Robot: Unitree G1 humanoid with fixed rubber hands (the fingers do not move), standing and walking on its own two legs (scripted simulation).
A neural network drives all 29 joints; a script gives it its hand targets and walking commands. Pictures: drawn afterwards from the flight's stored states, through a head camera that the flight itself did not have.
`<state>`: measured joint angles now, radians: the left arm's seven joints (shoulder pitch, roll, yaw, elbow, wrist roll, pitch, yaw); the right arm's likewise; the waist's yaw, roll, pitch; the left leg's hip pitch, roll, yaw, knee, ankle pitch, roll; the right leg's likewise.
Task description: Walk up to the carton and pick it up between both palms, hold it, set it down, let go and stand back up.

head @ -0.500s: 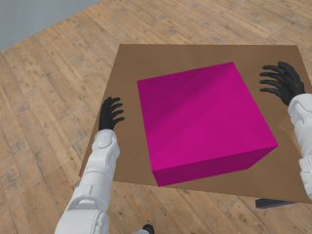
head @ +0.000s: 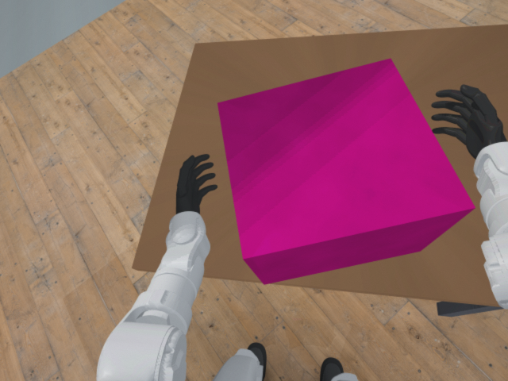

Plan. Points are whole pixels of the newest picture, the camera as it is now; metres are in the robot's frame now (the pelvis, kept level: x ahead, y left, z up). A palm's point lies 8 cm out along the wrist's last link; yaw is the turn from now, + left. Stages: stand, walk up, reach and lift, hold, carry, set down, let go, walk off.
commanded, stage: reach and lift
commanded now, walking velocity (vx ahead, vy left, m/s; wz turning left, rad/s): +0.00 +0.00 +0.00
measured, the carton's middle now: (322, 179) +0.45 +0.01 -0.07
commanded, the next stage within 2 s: none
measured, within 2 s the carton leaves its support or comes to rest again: neither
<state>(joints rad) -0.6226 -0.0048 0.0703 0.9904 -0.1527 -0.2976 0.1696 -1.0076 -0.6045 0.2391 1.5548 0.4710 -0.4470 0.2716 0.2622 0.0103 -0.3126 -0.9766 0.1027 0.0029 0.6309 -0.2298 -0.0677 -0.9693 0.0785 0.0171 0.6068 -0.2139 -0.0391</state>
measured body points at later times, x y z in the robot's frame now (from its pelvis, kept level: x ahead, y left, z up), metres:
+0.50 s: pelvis +0.00 +0.00 +0.00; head +0.14 -0.03 +0.42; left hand +0.38 +0.20 -0.02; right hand +0.51 -0.21 +0.02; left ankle +0.00 +0.16 -0.71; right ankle +0.01 -0.09 -0.71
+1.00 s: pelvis +0.00 +0.00 +0.00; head +0.14 -0.02 +0.43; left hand +0.37 +0.20 -0.02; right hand +0.51 -0.18 +0.02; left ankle +0.00 +0.16 -0.71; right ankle +0.01 -0.09 -0.71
